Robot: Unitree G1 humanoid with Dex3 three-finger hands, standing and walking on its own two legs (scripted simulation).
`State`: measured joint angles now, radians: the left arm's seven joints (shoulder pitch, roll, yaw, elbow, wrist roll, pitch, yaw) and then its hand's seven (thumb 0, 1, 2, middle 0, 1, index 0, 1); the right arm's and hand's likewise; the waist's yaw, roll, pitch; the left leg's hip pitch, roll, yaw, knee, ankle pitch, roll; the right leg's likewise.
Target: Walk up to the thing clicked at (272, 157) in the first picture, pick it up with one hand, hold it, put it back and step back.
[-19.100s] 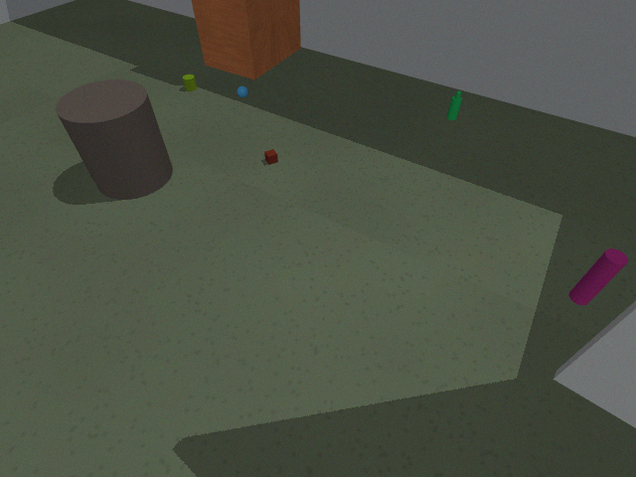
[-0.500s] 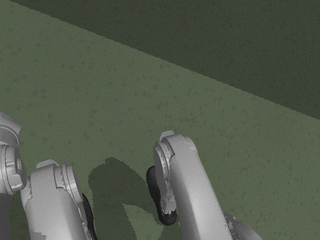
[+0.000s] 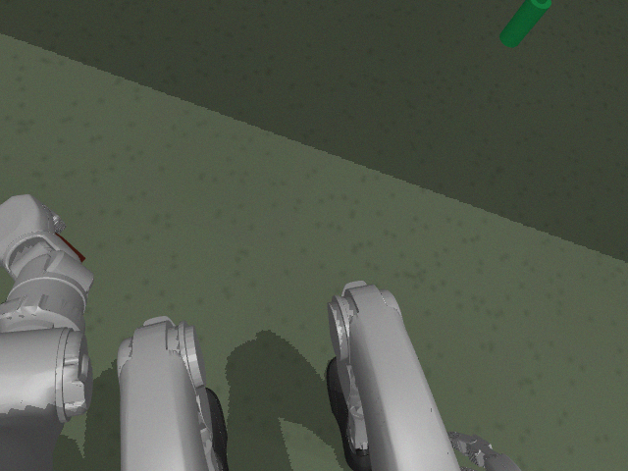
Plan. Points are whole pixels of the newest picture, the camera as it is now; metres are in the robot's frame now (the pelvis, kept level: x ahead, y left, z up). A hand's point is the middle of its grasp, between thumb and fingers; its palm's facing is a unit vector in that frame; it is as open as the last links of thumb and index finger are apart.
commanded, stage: lift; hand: left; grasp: from above
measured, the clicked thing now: (50, 255) +0.44 +0.30 -0.16
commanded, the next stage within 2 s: hold in 1.26 s
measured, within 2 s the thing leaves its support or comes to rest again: neither
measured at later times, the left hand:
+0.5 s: hand out of the picture +0.38 +0.27 +0.05, palm faces -0.32 -0.30 -0.90, open 7.5 cm
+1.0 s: hand out of the picture +0.38 +0.25 +0.22, palm faces -0.34 -0.32 -0.88, open 6.9 cm
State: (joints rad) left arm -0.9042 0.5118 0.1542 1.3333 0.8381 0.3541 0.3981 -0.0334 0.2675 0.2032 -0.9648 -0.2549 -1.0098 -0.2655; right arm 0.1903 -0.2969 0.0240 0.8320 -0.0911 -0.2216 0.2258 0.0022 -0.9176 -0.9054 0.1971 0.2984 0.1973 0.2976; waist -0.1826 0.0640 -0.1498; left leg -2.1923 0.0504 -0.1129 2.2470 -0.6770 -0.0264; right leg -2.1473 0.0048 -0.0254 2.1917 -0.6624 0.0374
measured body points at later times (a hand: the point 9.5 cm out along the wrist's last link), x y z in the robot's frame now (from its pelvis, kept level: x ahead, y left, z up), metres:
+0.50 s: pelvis +0.01 +0.00 +0.16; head +0.16 +0.01 +0.59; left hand +0.39 +0.28 +0.10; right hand +0.14 -0.26 +0.03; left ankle +0.08 +0.14 -0.34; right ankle +0.10 -0.13 -0.34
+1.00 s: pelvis +0.06 -0.01 +0.32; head +0.14 +0.00 +0.76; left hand +0.39 +0.26 +0.27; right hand +0.16 -0.26 +0.19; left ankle +0.08 +0.14 -0.34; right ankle +0.10 -0.13 -0.34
